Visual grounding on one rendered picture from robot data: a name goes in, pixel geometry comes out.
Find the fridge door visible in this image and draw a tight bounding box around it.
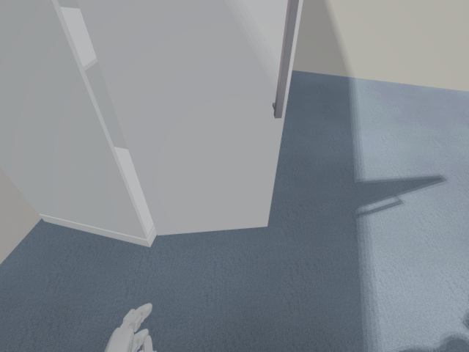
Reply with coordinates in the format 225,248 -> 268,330
77,0 -> 303,235

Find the handle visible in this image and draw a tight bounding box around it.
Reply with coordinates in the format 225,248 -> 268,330
273,0 -> 299,118

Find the robot left hand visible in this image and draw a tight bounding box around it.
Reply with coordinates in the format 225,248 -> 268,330
104,303 -> 157,352

